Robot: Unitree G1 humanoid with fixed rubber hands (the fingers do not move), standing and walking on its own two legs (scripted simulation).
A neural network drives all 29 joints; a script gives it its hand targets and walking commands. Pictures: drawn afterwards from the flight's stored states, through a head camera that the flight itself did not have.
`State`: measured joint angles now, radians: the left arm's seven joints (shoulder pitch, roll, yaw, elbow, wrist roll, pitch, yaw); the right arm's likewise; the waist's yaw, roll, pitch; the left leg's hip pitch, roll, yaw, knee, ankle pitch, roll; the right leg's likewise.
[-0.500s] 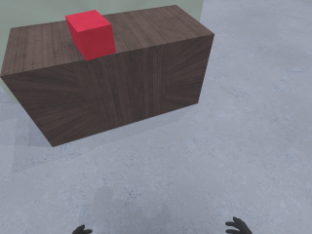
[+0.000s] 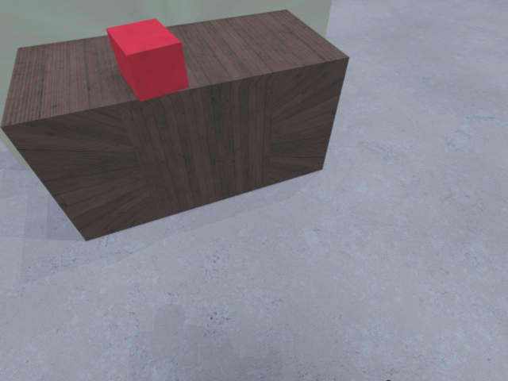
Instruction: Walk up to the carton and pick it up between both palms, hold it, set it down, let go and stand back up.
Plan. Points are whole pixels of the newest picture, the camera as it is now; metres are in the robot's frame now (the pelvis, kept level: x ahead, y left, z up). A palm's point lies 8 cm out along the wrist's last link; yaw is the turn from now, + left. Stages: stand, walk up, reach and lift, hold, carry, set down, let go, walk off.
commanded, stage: stand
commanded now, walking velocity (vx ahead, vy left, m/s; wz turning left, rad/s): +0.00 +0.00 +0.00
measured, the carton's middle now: (148, 58) +1.12 +0.36 -0.04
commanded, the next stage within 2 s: walk up in 0.56 s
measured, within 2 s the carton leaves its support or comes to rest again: neither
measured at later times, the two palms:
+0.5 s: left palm out of the picture +0.02 +0.23 -0.13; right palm out of the picture +0.02 -0.23 -0.13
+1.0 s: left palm out of the picture -0.02 +0.30 -0.12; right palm out of the picture +0.09 -0.23 -0.10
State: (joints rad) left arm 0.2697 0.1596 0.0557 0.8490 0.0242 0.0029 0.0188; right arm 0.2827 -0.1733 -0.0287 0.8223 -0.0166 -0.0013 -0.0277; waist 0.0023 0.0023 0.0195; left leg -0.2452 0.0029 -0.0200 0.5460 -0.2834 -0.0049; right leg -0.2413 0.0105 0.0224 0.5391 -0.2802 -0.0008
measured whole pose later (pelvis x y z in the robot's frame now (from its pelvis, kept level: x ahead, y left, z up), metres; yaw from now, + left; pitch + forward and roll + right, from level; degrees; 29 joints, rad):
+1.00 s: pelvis +0.02 +0.04 +0.01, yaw +7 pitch -2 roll -1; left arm 0.40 0.25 0.05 0.96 0.05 -0.07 0.05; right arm 0.33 -0.30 -0.04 0.91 -0.06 0.00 0.05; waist 0.02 -0.02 0.00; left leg -0.52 0.07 0.00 0.92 -0.38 -0.03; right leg -0.07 -0.09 -0.08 0.35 -0.33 -0.03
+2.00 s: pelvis +0.46 +0.20 +0.01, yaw +25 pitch -3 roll +1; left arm 0.50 0.22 0.02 0.93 0.02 -0.07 0.02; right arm 0.27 -0.28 -0.03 0.77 -0.06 -0.03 0.02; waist 0.04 0.05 0.05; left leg -0.58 0.06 0.01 0.94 -0.09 -0.02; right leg -0.01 0.08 -0.20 0.33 -0.28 -0.13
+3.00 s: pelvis +0.64 +0.31 -0.03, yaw +23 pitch -3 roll -1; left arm 0.19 0.30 0.03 0.74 0.03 0.05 0.05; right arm 0.22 -0.24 -0.01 0.75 0.00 0.06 0.02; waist 0.02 -0.03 0.07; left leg -0.32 0.04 0.00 0.80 -0.42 -0.01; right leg -0.52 -0.12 0.02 0.79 -0.40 0.01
